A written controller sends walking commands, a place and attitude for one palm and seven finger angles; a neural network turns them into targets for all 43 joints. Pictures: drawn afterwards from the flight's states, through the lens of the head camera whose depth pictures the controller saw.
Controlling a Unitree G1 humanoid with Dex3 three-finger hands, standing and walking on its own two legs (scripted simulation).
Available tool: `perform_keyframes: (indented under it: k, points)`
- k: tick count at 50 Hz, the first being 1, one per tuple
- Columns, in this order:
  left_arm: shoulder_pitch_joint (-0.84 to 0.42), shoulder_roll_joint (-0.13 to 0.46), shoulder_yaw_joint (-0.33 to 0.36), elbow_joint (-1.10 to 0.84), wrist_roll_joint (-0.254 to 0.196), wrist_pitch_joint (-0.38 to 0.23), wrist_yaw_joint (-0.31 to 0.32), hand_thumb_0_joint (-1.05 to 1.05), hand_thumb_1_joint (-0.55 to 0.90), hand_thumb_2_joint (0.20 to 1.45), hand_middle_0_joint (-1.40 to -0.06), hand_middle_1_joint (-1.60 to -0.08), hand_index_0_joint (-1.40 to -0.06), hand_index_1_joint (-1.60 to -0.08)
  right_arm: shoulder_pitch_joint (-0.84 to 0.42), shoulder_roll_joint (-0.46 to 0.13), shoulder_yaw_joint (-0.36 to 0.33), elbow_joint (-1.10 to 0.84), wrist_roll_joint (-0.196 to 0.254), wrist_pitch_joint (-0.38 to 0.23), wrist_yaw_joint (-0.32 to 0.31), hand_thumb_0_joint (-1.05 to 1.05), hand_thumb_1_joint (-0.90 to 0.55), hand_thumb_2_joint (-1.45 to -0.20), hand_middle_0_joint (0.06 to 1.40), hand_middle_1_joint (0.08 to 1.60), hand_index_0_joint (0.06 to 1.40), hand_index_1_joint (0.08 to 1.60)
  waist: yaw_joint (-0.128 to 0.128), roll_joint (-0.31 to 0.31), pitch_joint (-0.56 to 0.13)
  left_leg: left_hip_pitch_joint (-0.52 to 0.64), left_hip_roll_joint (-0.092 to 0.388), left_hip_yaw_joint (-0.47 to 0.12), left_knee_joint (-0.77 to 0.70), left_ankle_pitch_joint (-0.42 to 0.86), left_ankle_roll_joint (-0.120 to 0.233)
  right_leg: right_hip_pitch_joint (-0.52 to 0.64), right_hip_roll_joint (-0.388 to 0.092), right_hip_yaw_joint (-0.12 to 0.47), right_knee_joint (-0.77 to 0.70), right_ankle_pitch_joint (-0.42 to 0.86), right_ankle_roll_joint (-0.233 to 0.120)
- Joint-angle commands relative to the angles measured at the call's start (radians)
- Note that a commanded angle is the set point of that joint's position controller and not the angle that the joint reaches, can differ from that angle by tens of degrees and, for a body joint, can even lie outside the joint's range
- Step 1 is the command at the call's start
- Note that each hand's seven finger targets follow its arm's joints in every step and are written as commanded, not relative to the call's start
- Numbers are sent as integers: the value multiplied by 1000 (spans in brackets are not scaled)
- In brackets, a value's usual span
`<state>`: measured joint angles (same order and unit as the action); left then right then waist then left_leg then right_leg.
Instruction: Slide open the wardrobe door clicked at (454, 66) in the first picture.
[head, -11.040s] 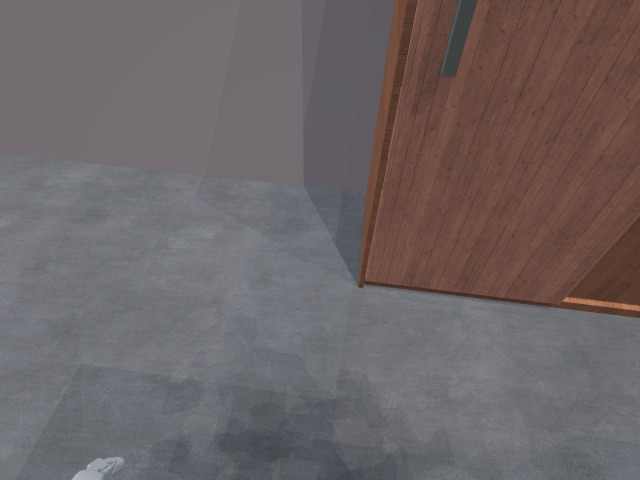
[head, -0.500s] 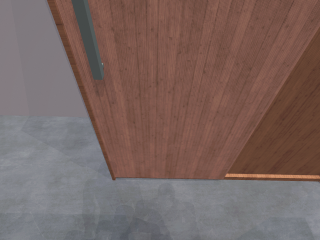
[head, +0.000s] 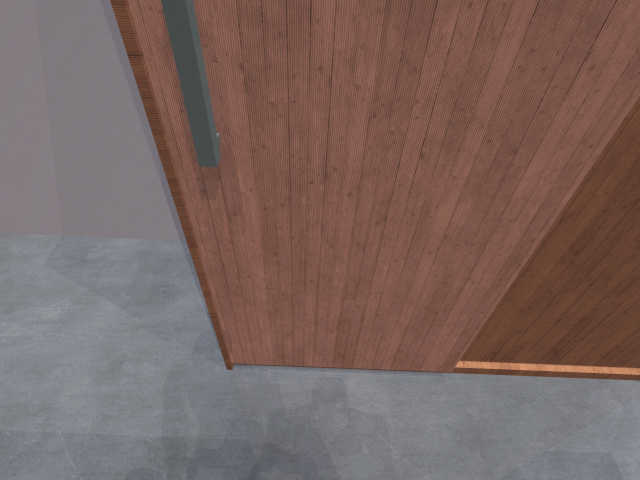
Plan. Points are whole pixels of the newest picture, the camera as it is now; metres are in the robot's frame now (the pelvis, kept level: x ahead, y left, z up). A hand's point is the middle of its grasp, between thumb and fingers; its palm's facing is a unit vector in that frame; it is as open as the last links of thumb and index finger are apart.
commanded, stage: shuffle to correct the standing spot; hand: left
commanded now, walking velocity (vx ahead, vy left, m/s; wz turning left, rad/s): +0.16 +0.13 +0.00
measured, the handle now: (195, 62) +0.55 +0.22 +0.26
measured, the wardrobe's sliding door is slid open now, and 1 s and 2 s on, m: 0.00 0.00 0.00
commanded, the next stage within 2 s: come to a stop and stand still in 0.24 s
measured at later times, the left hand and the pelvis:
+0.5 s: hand out of the picture +0.08 +0.20 -0.17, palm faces +0.09 -0.98 -0.19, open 7.3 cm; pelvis +0.07 +0.03 +0.00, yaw +1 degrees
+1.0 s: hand out of the picture +0.10 +0.22 -0.17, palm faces +0.02 -0.98 -0.22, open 7.4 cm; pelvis +0.07 +0.04 -0.01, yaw -2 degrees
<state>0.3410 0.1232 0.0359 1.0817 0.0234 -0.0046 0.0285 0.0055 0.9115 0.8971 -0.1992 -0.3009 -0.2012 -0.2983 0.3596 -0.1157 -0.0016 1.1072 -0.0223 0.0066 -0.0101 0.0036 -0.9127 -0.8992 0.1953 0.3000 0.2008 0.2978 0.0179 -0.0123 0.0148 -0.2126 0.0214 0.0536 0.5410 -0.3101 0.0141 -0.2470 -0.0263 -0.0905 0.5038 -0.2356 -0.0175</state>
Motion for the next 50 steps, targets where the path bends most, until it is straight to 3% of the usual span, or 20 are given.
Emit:
perform_keyframes:
  k: [1, 3, 5, 9, 12, 13, 15, 16, 21, 25, 27, 28, 31, 35, 38, 41, 43, 44, 47, 50]
  points:
    - [29, 122, 38, -57, 1, -6, 2, 0, 900, 900, -200, -300, -200, -300, 152, -51, -14, -20, -5, -18, -5, 0, -900, -900, 200, 300, 200, 300, -32, -24, 139, -36, 12, -14, -101, -88, 16, -138, -151, 185, -173, -361, -80]
    - [1, 73, 29, -80, 5, -2, -5, 0, 900, 900, -200, -300, -200, -300, 195, -97, -22, -15, -7, -28, -11, 0, -900, -900, 200, 300, 200, 300, -47, 203, 161, -28, 125, -184, -268, -185, 66, -180, -34, 34, 58, -252, -39]
    - [-44, 31, 14, -106, 13, -14, -10, 0, 900, 900, -200, -300, -200, -300, 213, -119, -24, -19, -7, -36, -21, 0, -900, -900, 200, 300, 200, 300, -55, 219, 169, 56, 240, -348, -345, -54, 168, -294, 4, -21, 282, -238, -25]
    - [-73, 5, 10, -113, 1, -28, -20, 0, 900, 900, -200, -300, -200, -300, 182, -113, -14, -30, -12, -50, -25, 0, -900, -900, 200, 300, 200, 300, -37, 126, 105, 107, 224, -234, -258, 349, 202, -238, -31, -12, 273, -258, -22]
    - [7, 6, 16, -82, -1, -29, -19, 0, 900, 900, -200, -300, -200, -300, 147, -116, -14, -33, 0, -49, -30, 0, -900, -900, 200, 300, 200, 300, 10, 108, 48, 18, 159, -131, -172, 346, 151, 12, -11, -38, 51, -75, -18]
    - [60, 35, 25, -62, 0, -36, -16, 0, 900, 900, -200, -300, -200, -300, 134, -99, -13, -39, 6, -51, -28, 0, -900, -900, 200, 300, 200, 300, 38, 59, 37, -80, 121, -92, -93, 298, 116, 168, -41, 5, -35, 10, -32]
    - [244, 199, 63, -9, -1, -44, -3, 0, 900, 900, -200, -300, -200, -300, 106, -59, -18, -89, 11, -58, -16, 0, -900, -900, 200, 300, 200, 300, 95, -249, -23, -428, -44, 72, 290, -208, 14, 461, -441, 489, -201, 150, -204]
    - [254, 200, 64, -8, -7, -43, 3, 0, 900, 900, -200, -300, -200, -300, 48, -98, -29, -99, 0, -48, -17, 0, -900, -900, 200, 300, 200, 300, 101, -177, 14, -447, 4, -10, 447, -281, 1, 366, -481, 520, -233, 190, -258]
    - [2, 124, 37, -73, 9, -29, 17, 0, 900, 900, -200, -300, -200, -300, 28, -10, -26, -82, 7, -2, 7, 0, -900, -900, 200, 300, 200, 300, -20, -165, 95, -203, 64, -12, 334, -91, -30, -62, -300, 134, -216, 279, -153]
    - [-20, 153, 41, -81, 1, -5, 11, 0, 900, 900, -200, -300, -200, -300, 71, -14, -30, -59, 11, -10, 0, 0, -900, -900, 200, 300, 200, 300, -42, -79, 48, 55, 7, 75, -27, 193, -50, -124, -177, 44, -42, 155, -64]
    - [37, 88, 30, -91, -5, 15, 10, 0, 900, 900, -200, -300, -200, -300, 58, -123, -48, -81, 4, -25, -14, 0, -900, -900, 200, 300, 200, 300, -15, 151, 22, 48, 205, -133, -126, 467, 30, -130, -76, 0, 90, -99, 15]
    - [55, 64, 23, -97, -2, 21, 11, 0, 900, 900, -200, -300, -200, -300, 41, -176, -55, -104, 0, -22, -17, 0, -900, -900, 200, 300, 200, 300, -13, 170, 25, -60, 305, -211, -182, 474, 94, -51, -44, -17, 160, -240, 31]
    - [41, 54, 15, -76, -7, 22, 9, 0, 900, 900, -200, -300, -200, -300, -47, -164, -51, -114, -3, -33, -35, 0, -900, -900, 200, 300, 200, 300, -8, 265, -18, 10, 296, -222, -207, 672, 141, -76, -42, 33, 284, -287, 29]
    - [39, 69, 16, -71, -5, 21, -1, 0, 900, 900, -200, -300, -200, -300, -95, -194, -74, -136, -2, -16, -39, 0, -900, -900, 200, 300, 200, 300, -15, 172, -84, 83, 276, -154, -123, 732, 149, -51, -24, 31, 172, -193, 32]
    - [65, 90, 18, -77, 4, 16, -3, 0, 900, 900, -200, -300, -200, -300, -128, -173, -79, -151, 4, -5, -35, 0, -900, -900, 200, 300, 200, 300, 1, 77, -50, -25, 207, -106, -65, 461, 86, 39, -34, 64, -31, 47, 19]
    - [-8, 144, 19, -99, 3, 0, 2, 0, 900, 900, -200, -300, -200, -300, -165, -78, -56, -161, 8, 20, -18, 0, -900, -900, 200, 300, 200, 300, -16, -214, 15, -93, 34, 9, 70, -28, -21, -67, -220, 245, -173, 137, -88]
    - [-53, 137, 12, -107, 3, -3, 3, 0, 900, 900, -200, -300, -200, -300, -137, -60, -48, -135, 4, 19, -13, 0, -900, -900, 200, 300, 200, 300, -40, -106, 28, -23, 38, -3, 59, 20, -22, -128, -203, 225, -183, 56, -106]
    - [34, 185, 13, -122, 15, -5, 35, 0, 900, 900, -200, -300, -200, -300, -188, -170, -72, -184, 3, 14, -9, 0, -900, -900, 200, 300, 200, 300, 6, -102, -26, -64, 16, 42, 190, -26, -49, -26, -189, 340, -191, 425, -50]
    - [-30, 213, 21, -196, 9, -28, 36, 0, 900, 900, -200, -300, -200, -300, -157, -104, -53, -228, 13, 1, 8, 0, -900, -900, 200, 300, 200, 300, -35, -62, -81, -160, 10, 3, 183, -80, -13, 101, -191, 250, -101, 390, -145]
    - [-53, 169, 1, -188, -5, -32, 31, 0, 900, 900, -200, -300, -200, -300, -90, -119, -37, -197, 11, -14, 5, 0, -900, -900, 200, 300, 200, 300, -53, 16, 1, 6, 54, -55, -73, 117, 8, -36, -100, 154, -48, 150, -61]
